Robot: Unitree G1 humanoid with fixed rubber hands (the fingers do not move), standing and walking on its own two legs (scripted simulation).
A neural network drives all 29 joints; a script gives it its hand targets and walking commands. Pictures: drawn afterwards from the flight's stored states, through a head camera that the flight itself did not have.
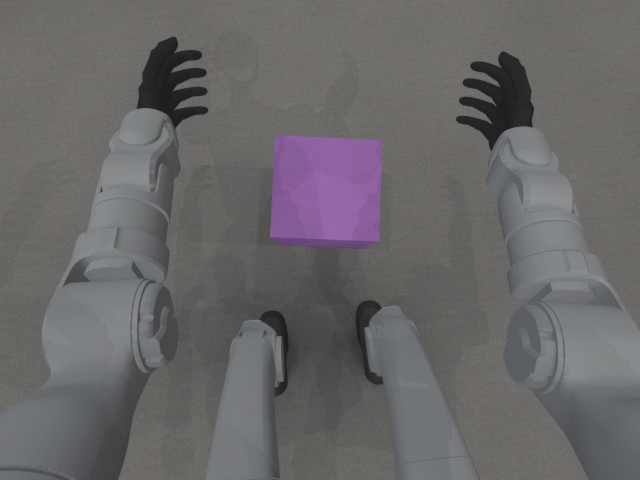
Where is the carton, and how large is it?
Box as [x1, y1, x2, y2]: [270, 135, 381, 248]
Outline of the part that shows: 275,135 270,236 282,245 362,248 378,241 381,140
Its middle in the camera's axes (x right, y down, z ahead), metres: +0.01 -0.10 +0.87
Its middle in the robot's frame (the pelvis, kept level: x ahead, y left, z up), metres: +0.49 -0.04 -0.51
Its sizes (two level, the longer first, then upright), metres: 0.210 0.200 0.250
